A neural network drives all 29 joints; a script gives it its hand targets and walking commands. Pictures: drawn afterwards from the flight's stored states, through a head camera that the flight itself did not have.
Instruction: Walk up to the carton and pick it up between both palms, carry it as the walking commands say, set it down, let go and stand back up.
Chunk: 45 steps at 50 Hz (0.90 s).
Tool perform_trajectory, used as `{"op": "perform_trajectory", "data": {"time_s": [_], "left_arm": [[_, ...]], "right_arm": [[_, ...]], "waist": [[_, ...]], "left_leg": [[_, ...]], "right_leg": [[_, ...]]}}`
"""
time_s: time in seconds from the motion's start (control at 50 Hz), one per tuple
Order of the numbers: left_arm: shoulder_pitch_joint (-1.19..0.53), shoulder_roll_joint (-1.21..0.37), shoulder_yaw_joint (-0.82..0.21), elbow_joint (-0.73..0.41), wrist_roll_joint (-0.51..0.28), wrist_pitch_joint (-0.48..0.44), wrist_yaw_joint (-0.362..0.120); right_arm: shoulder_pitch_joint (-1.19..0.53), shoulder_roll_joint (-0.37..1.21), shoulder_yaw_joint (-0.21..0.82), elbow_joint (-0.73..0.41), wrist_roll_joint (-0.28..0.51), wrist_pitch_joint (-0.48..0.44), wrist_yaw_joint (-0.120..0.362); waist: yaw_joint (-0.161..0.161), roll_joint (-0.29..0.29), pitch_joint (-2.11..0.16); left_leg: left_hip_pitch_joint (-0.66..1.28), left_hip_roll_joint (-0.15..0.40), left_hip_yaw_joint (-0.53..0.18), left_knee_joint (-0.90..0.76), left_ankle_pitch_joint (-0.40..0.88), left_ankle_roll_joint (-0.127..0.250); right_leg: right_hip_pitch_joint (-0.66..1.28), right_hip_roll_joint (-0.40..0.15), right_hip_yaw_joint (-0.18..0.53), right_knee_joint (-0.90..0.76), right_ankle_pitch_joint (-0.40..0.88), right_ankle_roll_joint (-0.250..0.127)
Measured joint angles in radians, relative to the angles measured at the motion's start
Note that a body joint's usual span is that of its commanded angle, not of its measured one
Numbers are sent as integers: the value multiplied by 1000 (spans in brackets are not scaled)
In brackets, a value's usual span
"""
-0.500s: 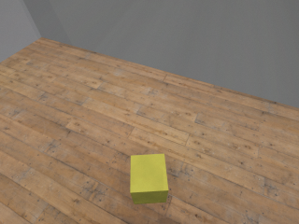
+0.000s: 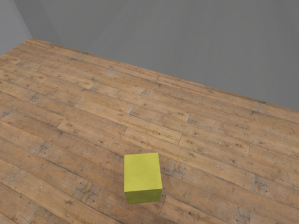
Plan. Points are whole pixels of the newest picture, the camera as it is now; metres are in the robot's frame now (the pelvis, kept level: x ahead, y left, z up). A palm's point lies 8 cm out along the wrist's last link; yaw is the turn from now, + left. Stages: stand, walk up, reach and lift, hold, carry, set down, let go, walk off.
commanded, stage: walk up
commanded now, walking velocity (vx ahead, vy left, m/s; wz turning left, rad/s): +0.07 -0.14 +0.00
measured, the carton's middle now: (142, 178) +0.46 +0.04 -0.64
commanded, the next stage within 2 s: stand in 1.60 s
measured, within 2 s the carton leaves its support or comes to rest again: neither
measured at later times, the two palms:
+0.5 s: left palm out of the picture +0.00 +0.20 -0.13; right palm out of the picture +0.04 -0.23 -0.14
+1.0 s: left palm out of the picture +0.12 +0.26 -0.13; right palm out of the picture +0.09 -0.20 -0.13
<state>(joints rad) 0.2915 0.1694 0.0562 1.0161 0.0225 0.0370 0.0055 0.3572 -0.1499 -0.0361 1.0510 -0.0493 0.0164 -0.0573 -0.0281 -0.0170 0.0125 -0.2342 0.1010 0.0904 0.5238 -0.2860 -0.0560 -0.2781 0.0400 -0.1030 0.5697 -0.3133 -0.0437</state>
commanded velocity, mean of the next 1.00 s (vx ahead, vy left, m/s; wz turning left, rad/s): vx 0.07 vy -0.06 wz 0.00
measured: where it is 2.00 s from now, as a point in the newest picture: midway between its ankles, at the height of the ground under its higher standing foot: outside the picture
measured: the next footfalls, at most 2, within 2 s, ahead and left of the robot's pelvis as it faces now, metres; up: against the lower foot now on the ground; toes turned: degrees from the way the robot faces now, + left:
left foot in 0.70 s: +0.13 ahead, +0.16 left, +0.00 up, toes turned +9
right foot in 1.06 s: +0.15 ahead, -0.13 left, +0.00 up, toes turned +19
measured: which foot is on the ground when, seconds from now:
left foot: down 0.00-0.48, up 0.50-0.68, down 0.70-1.00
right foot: down 0.00-0.70, up 0.72-1.00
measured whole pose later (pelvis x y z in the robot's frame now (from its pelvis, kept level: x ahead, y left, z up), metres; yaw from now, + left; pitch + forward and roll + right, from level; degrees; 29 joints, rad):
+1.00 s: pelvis +0.09 +0.02 +0.01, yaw +0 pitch -1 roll -1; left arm 0.22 0.20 0.06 1.04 0.02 0.05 0.02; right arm 0.30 -0.12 -0.04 1.03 -0.04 0.00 -0.05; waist -0.02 0.01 0.06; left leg -0.21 0.11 0.12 0.47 -0.25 -0.03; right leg -0.34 -0.06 -0.07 0.71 -0.38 0.04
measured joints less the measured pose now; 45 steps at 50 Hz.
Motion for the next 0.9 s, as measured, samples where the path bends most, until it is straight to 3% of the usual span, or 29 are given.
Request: {"op": "perform_trajectory", "data": {"time_s": [0.08,0.14,0.22,0.3,0.44,0.5,0.56,0.64,0.68,0.72,0.78,0.84,0.9], "left_arm": [[12,3,1,-23,-4,-13,-8],[13,4,-7,-28,-11,-35,0],[15,-22,-42,2,-13,-63,19],[19,-56,-55,38,-15,-62,29],[24,-61,-57,75,-10,-57,29],[59,-57,-43,74,11,-54,19],[105,-31,-28,83,13,-53,20],[156,-1,-16,106,2,-57,24],[170,1,-18,119,-1,-56,24],[171,2,-24,129,-9,-48,24],[132,0,-16,109,-20,-18,28],[65,16,-2,82,-17,0,26],[0,35,5,54,-9,14,20]], "right_arm": [[19,-6,-8,16,8,0,3],[0,-9,-6,14,17,2,9],[-43,-19,-6,-1,35,5,19],[-87,-26,3,-16,37,-8,19],[-119,4,19,19,45,-13,16],[-90,-8,12,33,33,-6,34],[-60,-19,9,61,32,4,47],[-57,-31,8,63,27,-21,59],[-53,-38,8,58,24,-39,57],[-51,-33,3,59,22,-48,44],[-59,-7,5,33,26,-51,26],[-60,18,9,5,28,-48,13],[-61,35,8,-7,23,-33,7]], "waist": [[3,22,-16],[15,46,-1],[33,62,11],[30,82,27],[30,38,7],[32,35,-19],[51,2,-38],[49,-23,-12],[33,-5,8],[27,-2,24],[38,6,50],[25,16,66],[19,15,66]], "left_leg": [[5,13,0,-11,-3,-9],[-9,34,-12,29,-20,-3],[-15,-21,-46,42,-106,17],[33,-49,-33,-59,52,35],[83,-65,-25,-123,61,37],[43,-60,-16,-9,-113,44],[-19,-65,16,142,-168,30],[-35,-49,25,79,-95,39],[-10,-37,24,-28,-16,50],[-9,-39,27,-32,75,61],[-2,-29,52,-17,39,64],[11,-14,47,-47,45,59],[17,-5,41,-57,50,52]], "right_leg": [[0,-26,22,37,-30,22],[37,-17,14,-36,8,-4],[77,-17,11,-96,28,-17],[112,-12,8,-119,38,-10],[150,-25,13,-160,52,-6],[150,-29,11,-137,-13,-5],[178,-57,22,-174,-9,-1],[221,-83,31,-218,44,30],[225,-79,16,-182,4,50],[196,-89,21,-90,-60,60],[68,-74,50,162,-191,76],[-48,-64,50,339,-195,79],[-101,-79,50,336,-145,84]]}}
